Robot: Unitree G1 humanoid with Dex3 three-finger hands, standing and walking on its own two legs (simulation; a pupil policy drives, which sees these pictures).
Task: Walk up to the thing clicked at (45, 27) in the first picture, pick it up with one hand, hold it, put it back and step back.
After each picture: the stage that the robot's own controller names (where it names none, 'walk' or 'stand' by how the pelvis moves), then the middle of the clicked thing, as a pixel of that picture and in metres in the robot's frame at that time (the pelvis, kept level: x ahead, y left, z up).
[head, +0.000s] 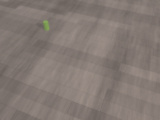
stand; (46, 25) +1.71 +0.48 -0.72
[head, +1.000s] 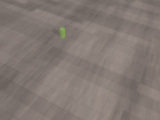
walk; (62, 32) +1.60 +0.22 -0.69
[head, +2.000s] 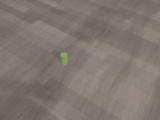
walk; (64, 58) +1.07 +0.17 -0.71
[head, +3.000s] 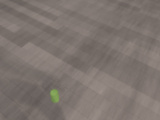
walk; (54, 96) +0.68 +0.21 -0.71
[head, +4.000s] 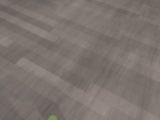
walk; out of the picture +0.48 +0.18 -0.71
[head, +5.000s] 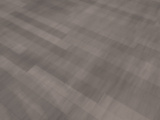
stand; out of the picture +0.40 +0.16 -0.72
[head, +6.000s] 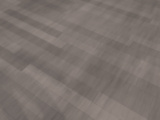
stand; out of the picture +0.39 +0.18 -0.72
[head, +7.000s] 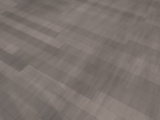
stand; out of the picture +0.42 +0.19 -0.72
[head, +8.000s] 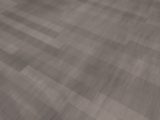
stand; out of the picture +0.40 +0.19 -0.72
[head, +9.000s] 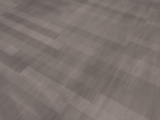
stand; out of the picture +0.40 +0.19 -0.72
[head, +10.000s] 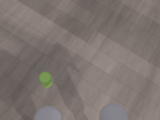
go down; (45, 79) +0.45 +0.17 -0.48
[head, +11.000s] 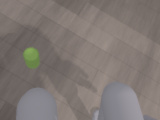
go down; (32, 58) +0.49 +0.18 -0.32
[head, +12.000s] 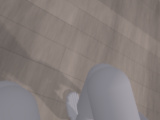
close in; out of the picture +0.48 +0.22 -0.24
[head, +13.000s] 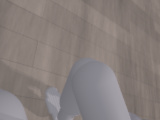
close; out of the picture +0.48 +0.25 -0.23
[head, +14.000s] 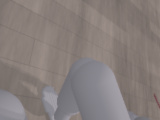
lift; out of the picture +0.46 +0.24 -0.24
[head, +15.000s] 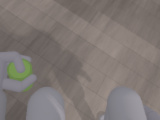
lift; (21, 76) +0.35 +0.22 -0.09
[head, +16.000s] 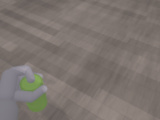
hold; (34, 93) +0.32 +0.17 +0.03
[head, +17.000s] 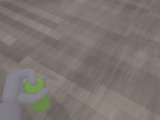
hold; (38, 95) +0.33 +0.16 -0.01
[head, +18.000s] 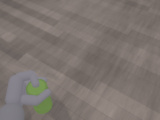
crouch; (40, 96) +0.33 +0.16 -0.03
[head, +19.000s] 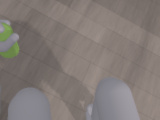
crouch; (5, 41) +0.48 +0.20 -0.11
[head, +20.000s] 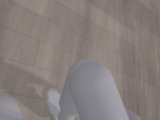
lower; out of the picture +0.46 +0.26 -0.24
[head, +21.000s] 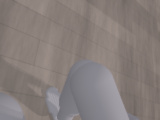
lower; out of the picture +0.46 +0.26 -0.25
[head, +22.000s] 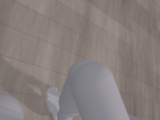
lower; out of the picture +0.46 +0.26 -0.25
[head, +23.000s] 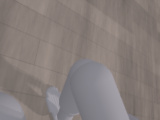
lower; out of the picture +0.46 +0.25 -0.25
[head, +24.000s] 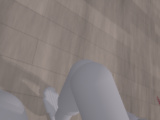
open; out of the picture +0.46 +0.24 -0.25
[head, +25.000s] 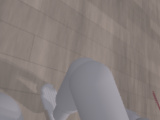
rise; out of the picture +0.46 +0.25 -0.25
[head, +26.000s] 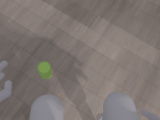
walk; (45, 70) +0.48 +0.17 -0.40
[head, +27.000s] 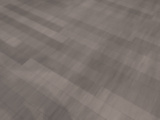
stand; out of the picture +0.41 +0.15 -0.66
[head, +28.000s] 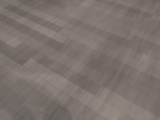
stand; out of the picture +0.41 +0.17 -0.66
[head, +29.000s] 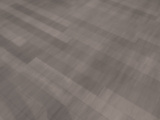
stand; out of the picture +0.41 +0.15 -0.70
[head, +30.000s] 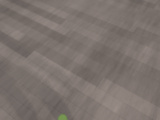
walk; out of the picture +0.43 +0.16 -0.71
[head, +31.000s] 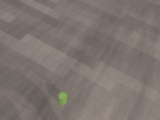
walk; (62, 98) +0.55 +0.10 -0.71
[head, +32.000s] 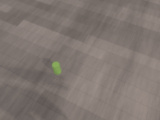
walk; (56, 68) +0.81 +0.24 -0.69
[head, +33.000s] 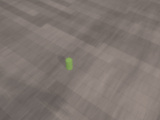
stand; (69, 64) +1.03 +0.16 -0.70
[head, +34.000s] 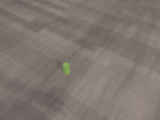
stand; (66, 68) +1.03 +0.17 -0.72
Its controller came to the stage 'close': yes
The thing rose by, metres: 0.70
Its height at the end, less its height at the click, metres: +0.00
